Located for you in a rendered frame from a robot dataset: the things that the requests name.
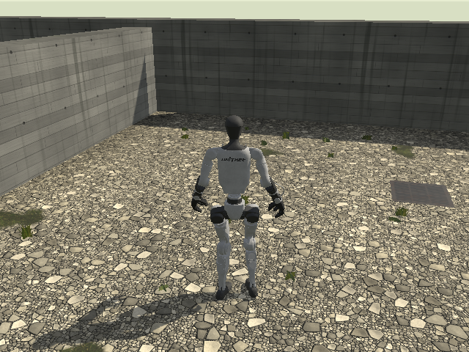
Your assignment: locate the left robot foot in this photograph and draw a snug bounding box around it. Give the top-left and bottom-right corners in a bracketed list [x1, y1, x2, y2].
[215, 282, 232, 300]

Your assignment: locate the robot right upper arm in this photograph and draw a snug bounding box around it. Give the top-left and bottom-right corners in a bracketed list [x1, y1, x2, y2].
[249, 147, 272, 188]

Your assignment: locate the robot left forearm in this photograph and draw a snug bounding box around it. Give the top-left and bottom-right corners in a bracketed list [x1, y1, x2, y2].
[193, 176, 205, 200]

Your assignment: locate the robot left upper arm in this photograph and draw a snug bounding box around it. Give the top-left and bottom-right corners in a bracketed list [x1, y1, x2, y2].
[198, 147, 219, 187]

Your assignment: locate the robot left hand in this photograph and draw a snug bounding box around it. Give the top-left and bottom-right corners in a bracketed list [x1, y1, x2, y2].
[191, 198, 208, 213]

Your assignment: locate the right robot thigh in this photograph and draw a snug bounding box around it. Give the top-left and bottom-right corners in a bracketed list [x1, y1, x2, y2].
[243, 204, 259, 251]

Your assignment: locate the robot right hand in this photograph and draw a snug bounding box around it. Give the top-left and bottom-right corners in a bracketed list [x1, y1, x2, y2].
[268, 200, 285, 218]

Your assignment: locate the robot right forearm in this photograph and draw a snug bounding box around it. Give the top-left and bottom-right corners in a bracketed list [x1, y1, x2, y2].
[265, 176, 282, 204]

